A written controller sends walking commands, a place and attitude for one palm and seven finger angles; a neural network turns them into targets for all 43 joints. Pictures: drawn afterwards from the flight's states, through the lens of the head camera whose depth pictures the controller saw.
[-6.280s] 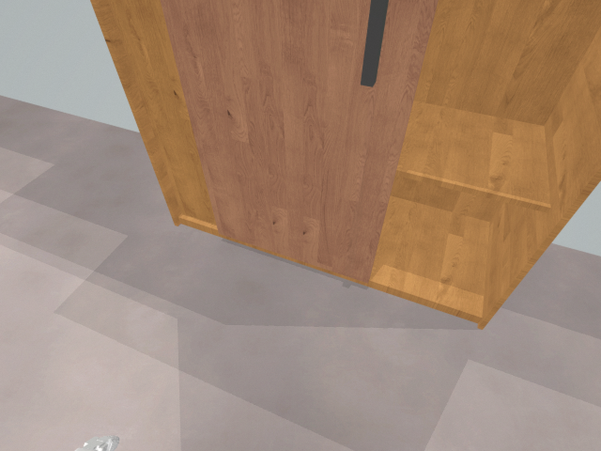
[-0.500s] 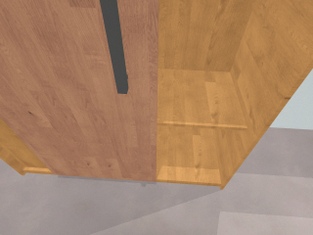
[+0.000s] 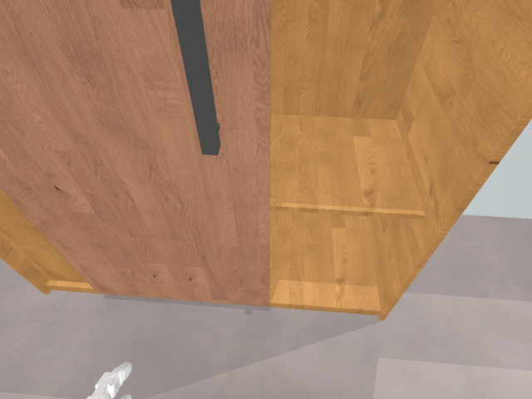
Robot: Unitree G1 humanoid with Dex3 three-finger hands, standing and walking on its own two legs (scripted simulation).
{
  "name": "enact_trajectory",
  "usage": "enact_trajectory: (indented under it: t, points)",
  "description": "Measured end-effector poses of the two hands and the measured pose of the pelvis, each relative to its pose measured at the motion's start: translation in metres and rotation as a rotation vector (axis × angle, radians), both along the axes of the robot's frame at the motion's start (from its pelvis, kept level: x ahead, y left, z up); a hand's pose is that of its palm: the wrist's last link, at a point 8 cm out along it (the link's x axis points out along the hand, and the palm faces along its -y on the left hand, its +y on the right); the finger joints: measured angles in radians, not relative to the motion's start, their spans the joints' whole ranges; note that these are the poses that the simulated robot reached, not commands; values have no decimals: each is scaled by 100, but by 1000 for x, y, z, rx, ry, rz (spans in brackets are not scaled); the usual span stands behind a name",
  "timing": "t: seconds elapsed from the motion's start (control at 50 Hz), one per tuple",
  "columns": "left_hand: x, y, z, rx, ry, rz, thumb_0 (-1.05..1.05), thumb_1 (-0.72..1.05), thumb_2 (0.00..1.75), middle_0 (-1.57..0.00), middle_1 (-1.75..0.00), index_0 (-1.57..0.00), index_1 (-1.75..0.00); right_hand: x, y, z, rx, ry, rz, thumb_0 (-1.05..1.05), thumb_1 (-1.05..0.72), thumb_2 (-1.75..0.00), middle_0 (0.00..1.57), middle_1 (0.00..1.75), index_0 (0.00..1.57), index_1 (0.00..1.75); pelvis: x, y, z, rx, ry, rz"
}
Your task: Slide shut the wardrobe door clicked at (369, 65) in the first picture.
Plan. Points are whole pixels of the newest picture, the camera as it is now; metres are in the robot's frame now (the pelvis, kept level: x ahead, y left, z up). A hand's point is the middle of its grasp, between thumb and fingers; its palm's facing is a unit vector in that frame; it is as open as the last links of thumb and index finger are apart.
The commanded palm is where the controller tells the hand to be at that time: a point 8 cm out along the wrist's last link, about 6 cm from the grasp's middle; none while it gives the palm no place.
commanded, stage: raise the hand with hooked fingers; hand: left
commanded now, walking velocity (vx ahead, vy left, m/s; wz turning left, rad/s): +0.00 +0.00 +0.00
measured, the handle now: (201, 60) +0.52 +0.14 +0.25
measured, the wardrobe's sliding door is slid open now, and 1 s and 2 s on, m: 0.42 0.42 0.42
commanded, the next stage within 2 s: move the hooked fingers beside the handle in 1.98 s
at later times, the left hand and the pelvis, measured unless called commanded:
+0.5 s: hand (114, 360) +0.16 +0.20 +0.05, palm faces +0.03 -1.00 -0.08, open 9.8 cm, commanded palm +0.14 +0.26 +0.06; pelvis -0.04 +0.00 -0.04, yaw +2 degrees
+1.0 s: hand (49, 282) +0.21 +0.26 +0.14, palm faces +0.06 -0.99 -0.10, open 12.7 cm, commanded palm +0.18 +0.31 +0.16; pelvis -0.02 +0.01 +0.00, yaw +1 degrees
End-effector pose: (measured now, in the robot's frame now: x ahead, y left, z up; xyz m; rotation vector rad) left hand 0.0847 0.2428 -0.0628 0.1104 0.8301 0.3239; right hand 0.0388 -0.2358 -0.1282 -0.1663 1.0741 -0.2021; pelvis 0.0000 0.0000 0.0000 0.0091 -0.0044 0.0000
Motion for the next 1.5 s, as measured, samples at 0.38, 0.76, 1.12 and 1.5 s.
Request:
enact_trajectory:
  t: [0.38, 0.76, 1.12, 1.5]
  points:
    - [28, 13, 77, -38, -765, -229, 1, 52, 73, -23, -55, -23, -54, 148, -6, 67, -99, -647, 225, 1, -91, -90, 20, 30, 20, 30, -32, -6, -44, -27, 97, 23]
    - [90, 48, 167, -11, -868, -344, 0, 7, 54, -26, -83, -26, -83, 69, 21, 40, -4, -463, 149, 2, -90, -90, 21, 30, 21, 30, -31, 10, -16, -32, 29, 5]
    - [110, 85, 235, 47, -936, -316, -1, -35, 36, -29, -110, -29, -110, 131, 33, 82, -19, -620, 226, 2, -90, -90, 20, 30, 20, 30, -22, 13, 0, -27, -43, 17]
    - [138, 100, 317, 107, -961, -328, -2, -50, 30, -31, -120, -31, -119, 140, 33, 70, 48, -538, 245, 2, -90, -90, 21, 30, 20, 30, -15, 2, 7, -17, -49, 28]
